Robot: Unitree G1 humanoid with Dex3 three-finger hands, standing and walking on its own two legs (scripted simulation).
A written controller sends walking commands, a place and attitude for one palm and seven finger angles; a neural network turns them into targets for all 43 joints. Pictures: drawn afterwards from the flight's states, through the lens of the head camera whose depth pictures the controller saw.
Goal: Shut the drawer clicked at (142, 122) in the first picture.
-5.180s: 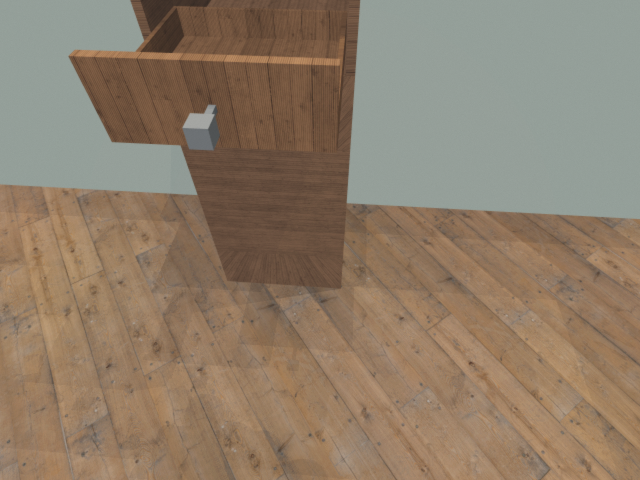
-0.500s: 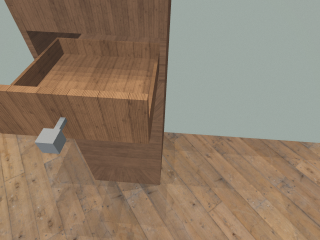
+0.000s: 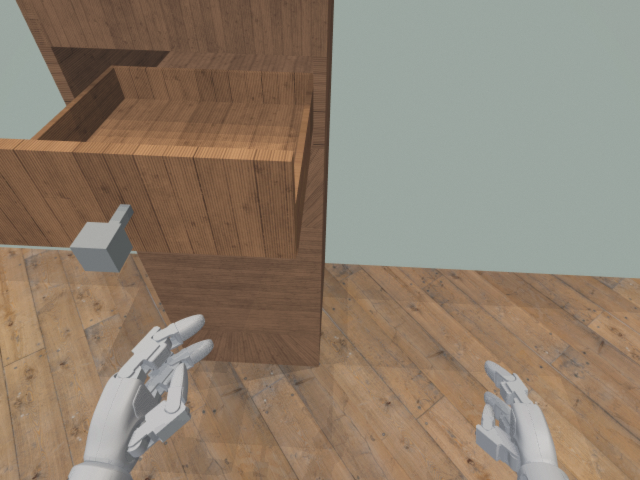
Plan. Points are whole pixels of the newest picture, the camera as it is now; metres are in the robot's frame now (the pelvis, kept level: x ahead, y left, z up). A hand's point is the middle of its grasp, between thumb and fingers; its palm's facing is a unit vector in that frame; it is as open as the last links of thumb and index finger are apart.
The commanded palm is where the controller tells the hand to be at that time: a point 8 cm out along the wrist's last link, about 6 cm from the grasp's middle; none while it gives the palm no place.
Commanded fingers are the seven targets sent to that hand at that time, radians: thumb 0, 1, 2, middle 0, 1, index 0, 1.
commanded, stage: raise the hand and make a fist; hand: left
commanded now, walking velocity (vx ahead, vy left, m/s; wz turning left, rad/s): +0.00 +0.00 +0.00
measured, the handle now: (111, 233) +0.33 +0.25 +0.18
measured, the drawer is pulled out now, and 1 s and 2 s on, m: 0.27 0.27 0.27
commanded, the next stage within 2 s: bring the fist close to the handle in 1.56 s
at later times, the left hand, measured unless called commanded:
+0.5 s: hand (123, 388) +0.19 +0.20 +0.12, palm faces +0.02 -1.00 -0.08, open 3.8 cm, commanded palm +0.13 +0.24 +0.14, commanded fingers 0.00 0.90 0.90 -1.06 -1.23 -1.06 -1.23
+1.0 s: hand (21, 349) +0.16 +0.22 +0.23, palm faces +0.09 -0.97 -0.23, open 3.2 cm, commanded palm +0.11 +0.26 +0.25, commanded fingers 0.00 0.90 0.90 -1.40 -1.60 -1.40 -1.60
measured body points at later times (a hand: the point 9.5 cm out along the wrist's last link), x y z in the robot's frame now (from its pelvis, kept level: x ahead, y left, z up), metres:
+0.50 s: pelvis +0.00 +0.01 +0.01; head -0.02 +0.00 +0.46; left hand +0.18 +0.25 +0.12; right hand +0.16 -0.20 -0.07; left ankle +0.04 +0.12 -0.71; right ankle -0.01 -0.10 -0.71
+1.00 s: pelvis +0.01 +0.00 +0.02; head -0.05 -0.02 +0.47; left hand +0.15 +0.27 +0.25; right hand +0.25 -0.17 +0.01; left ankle +0.04 +0.12 -0.71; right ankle -0.01 -0.10 -0.71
